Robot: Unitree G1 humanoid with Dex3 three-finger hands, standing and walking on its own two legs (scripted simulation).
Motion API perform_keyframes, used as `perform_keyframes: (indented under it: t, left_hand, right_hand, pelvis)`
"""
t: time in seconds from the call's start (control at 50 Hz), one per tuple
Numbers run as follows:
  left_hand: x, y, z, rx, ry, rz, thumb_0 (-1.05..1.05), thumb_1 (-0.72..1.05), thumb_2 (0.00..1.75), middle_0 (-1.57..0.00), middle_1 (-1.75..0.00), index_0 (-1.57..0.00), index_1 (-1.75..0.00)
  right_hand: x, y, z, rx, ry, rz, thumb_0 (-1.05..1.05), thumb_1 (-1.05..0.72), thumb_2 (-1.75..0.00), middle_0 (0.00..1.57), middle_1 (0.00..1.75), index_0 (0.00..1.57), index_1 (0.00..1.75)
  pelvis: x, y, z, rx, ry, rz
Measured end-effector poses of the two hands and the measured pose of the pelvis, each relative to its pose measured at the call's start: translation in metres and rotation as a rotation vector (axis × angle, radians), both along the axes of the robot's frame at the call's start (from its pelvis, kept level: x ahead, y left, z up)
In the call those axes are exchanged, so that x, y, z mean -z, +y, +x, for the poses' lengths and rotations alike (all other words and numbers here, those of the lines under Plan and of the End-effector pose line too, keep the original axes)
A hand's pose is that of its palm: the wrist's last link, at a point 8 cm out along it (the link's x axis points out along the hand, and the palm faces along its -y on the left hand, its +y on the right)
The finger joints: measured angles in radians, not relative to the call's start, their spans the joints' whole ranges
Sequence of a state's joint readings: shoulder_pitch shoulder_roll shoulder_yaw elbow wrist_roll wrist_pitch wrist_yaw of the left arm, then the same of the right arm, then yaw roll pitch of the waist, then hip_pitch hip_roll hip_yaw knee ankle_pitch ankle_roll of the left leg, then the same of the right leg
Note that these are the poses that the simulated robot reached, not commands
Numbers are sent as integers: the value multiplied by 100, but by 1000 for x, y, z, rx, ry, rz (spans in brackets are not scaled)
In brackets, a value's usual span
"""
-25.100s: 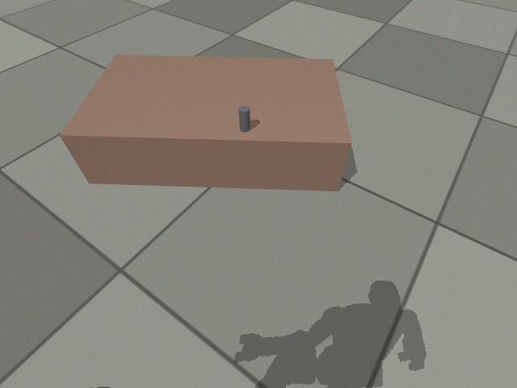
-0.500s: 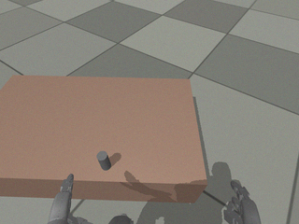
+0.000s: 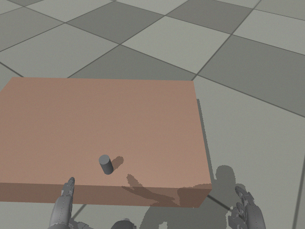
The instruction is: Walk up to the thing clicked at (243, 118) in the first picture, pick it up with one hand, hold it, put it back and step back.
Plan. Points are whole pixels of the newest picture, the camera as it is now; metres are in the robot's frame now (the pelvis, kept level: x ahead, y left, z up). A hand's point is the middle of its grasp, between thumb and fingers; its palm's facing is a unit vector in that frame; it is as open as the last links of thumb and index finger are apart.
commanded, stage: home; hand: left
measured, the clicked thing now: (106, 164) +0.44 +0.24 -0.33
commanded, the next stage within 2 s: stand in 0.38 s
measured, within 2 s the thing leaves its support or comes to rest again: neither
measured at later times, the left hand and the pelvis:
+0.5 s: hand (87, 214) +0.17 +0.19 -0.06, palm faces +0.03 -0.94 -0.34, open 17.7 cm; pelvis +0.00 +0.00 +0.00, yaw +0 degrees
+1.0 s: hand out of the picture +0.06 +0.26 -0.11, palm faces -0.01 -0.93 -0.36, open 8.4 cm; pelvis +0.01 +0.01 +0.05, yaw +0 degrees
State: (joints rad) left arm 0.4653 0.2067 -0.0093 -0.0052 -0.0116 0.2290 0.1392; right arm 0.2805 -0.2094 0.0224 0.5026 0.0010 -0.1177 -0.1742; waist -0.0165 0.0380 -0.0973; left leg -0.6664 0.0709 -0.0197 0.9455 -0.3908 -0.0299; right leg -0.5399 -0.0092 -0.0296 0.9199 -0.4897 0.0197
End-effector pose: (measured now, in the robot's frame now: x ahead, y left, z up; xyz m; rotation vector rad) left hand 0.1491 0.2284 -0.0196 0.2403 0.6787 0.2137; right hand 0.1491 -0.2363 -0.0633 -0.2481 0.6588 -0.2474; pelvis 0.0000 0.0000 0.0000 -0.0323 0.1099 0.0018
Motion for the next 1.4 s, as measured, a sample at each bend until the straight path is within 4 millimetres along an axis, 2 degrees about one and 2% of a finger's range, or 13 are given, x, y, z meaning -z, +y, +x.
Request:
perform_keyframes:
  t: [0.44,0.5,0.56,0.66,0.76,0.88,0.96,1.02,1.16,1.4]
  left_hand:
    - [0,-3,3,-2,5,1,-1,-59,3,-5,-5,-5,-5]
    - [14,4,5,83,25,49,-1,-59,2,-5,-4,-4,-5]
    - [31,20,-2,112,104,62,-1,-57,5,-7,-7,-7,-7]
    - [48,49,-27,67,246,70,-1,-39,22,-14,-17,-13,-18]
    - [56,68,-55,9,372,72,-1,-9,51,-18,-24,-17,-25]
    - [56,74,-80,-36,476,59,0,35,76,-20,-28,-19,-29]
    - [54,74,-90,-49,517,47,0,61,84,-20,-29,-20,-30]
    - [52,74,-94,-55,534,38,0,73,87,-20,-30,-20,-30]
    - [48,77,-97,-58,547,29,1,86,89,-21,-30,-20,-30]
    - [45,85,-102,-64,570,31,1,90,90,-21,-30,-20,-30]
  right_hand:
    - [-1,-6,5,5,-2,-10,2,-90,-90,20,30,21,30]
    - [10,-10,1,-95,115,-43,2,-90,-90,20,30,21,30]
    - [19,-21,-8,-129,243,-37,1,-90,-90,20,30,21,30]
    - [19,-41,-30,-79,351,-28,2,-90,-90,20,30,21,30]
    - [15,-52,-52,-28,440,-37,1,-91,-90,20,30,21,30]
    - [12,-49,-69,-3,520,-20,1,-91,-90,20,30,21,30]
    - [11,-43,-75,2,546,-1,1,-91,-90,20,30,21,30]
    - [10,-38,-77,1,557,11,1,-91,-90,20,30,21,30]
    - [6,-32,-80,8,558,23,1,-91,-90,20,30,21,30]
    - [1,-38,-90,36,581,11,1,-91,-90,20,30,21,30]
  pelvis:
    - [0,-3,4,-2,5,2]
    - [-4,-4,1,-4,-44,18]
    - [-7,-3,2,-6,-74,31]
    - [-15,0,8,-2,-104,35]
    - [-24,4,12,-1,-125,29]
    - [-36,6,13,-3,-146,25]
    - [-43,8,12,-5,-162,24]
    - [-48,10,11,-5,-172,24]
    - [-54,14,7,-5,-187,24]
    - [-58,18,2,-4,-187,26]
